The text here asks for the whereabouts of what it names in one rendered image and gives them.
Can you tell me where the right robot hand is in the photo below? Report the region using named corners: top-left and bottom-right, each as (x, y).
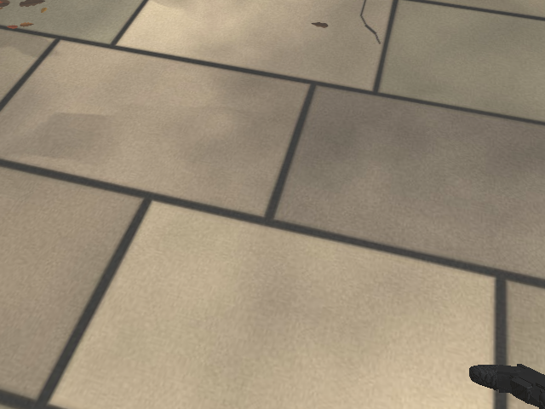
top-left (469, 364), bottom-right (545, 409)

